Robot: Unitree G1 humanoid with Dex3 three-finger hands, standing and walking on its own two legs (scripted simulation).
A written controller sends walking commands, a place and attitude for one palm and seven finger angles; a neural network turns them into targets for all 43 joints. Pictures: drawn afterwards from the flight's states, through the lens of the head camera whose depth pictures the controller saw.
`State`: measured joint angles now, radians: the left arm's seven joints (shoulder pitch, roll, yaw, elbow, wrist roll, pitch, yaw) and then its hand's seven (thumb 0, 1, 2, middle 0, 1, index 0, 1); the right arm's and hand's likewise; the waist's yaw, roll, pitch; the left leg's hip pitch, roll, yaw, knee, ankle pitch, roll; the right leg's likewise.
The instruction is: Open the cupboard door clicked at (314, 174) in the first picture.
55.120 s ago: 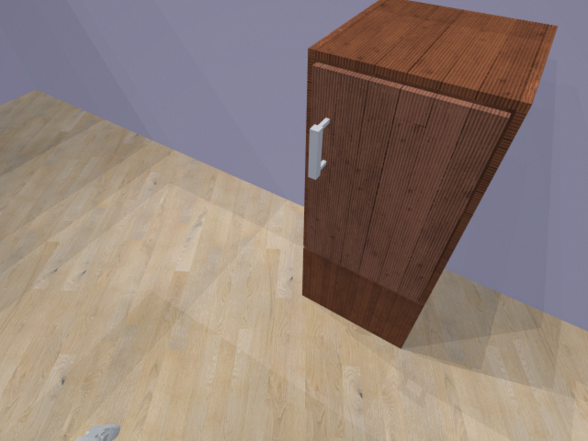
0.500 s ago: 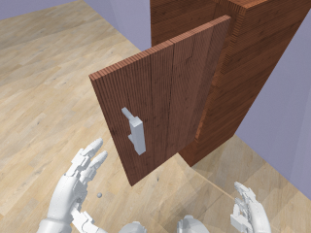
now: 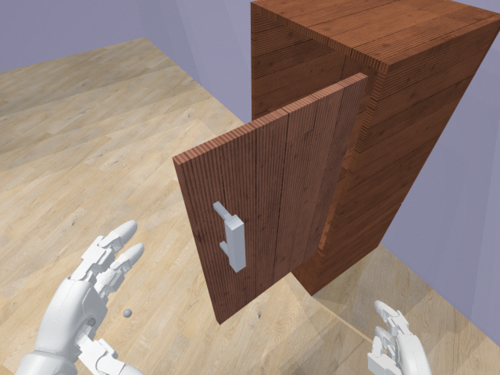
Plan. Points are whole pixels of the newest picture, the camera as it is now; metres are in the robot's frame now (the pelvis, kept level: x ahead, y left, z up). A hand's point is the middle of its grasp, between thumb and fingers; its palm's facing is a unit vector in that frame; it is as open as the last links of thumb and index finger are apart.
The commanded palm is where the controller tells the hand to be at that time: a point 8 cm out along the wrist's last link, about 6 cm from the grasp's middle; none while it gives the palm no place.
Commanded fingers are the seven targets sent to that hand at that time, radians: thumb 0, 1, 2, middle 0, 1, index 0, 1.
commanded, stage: draw the hand back to the body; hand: left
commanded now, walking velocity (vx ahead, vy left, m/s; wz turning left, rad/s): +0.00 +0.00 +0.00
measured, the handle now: (229, 237) +0.33 +0.06 +0.05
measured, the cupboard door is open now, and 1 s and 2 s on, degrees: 92 92 92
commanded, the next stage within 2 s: step back with the hand held close in 1.06 s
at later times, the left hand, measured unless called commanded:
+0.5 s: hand (50, 258) +0.21 +0.24 +0.18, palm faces +0.33 -0.84 -0.42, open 11.3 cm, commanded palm +0.16 +0.29 +0.20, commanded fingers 0.00 0.62 0.78 -0.19 -0.30 -0.19 -0.30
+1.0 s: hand (29, 246) +0.21 +0.25 +0.21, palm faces +0.41 -0.81 -0.42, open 7.5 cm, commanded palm +0.16 +0.29 +0.23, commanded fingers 0.00 0.90 0.90 -0.20 -0.30 -0.20 -0.30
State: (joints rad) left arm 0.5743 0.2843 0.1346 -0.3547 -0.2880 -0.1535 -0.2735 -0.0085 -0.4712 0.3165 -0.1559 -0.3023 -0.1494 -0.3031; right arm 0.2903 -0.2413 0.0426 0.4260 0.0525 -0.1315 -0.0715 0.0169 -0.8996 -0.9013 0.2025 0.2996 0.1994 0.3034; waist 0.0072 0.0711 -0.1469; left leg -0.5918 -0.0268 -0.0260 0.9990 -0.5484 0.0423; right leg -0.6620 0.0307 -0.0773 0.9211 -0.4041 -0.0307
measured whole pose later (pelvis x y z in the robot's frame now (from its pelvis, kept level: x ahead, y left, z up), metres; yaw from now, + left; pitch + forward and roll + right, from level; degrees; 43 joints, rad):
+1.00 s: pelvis +0.01 -0.01 +0.06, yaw -2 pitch -3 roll -1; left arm 0.48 0.33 0.32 -0.37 -0.05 -0.10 0.11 0.02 0.87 0.89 -0.21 -0.30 -0.21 -0.30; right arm 0.21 -0.23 0.01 0.64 0.01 -0.14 -0.07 0.02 -0.90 -0.90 0.20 0.30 0.20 0.30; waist 0.06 0.08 0.01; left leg -0.08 -0.02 0.01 0.45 -0.32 0.03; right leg -0.17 0.05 -0.02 0.43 -0.20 -0.03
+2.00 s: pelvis -0.09 +0.00 +0.03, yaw -3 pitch -3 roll +1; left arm 0.48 0.35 0.44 -0.49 0.05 -0.20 0.21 0.02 0.88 0.90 -0.21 -0.30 -0.21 -0.30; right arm 0.31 -0.20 0.00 0.59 -0.05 -0.08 -0.10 0.02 -0.90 -0.90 0.21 0.30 0.20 0.30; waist -0.05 -0.02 0.00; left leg -0.40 -0.03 0.08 0.75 -0.37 0.07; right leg -0.48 0.03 0.03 0.66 -0.16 -0.02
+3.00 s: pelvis -0.26 -0.02 +0.05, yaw -8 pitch +0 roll +0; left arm 0.58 0.43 0.46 -0.49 -0.03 -0.21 0.16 0.02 0.88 0.90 -0.21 -0.30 -0.21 -0.30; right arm 0.28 -0.23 -0.03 0.65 0.00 -0.14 -0.09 0.02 -0.90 -0.90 0.20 0.30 0.20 0.30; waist -0.07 -0.04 -0.01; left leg -0.33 0.01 0.05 0.52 -0.19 0.02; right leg -0.21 -0.02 0.00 0.54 -0.34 0.01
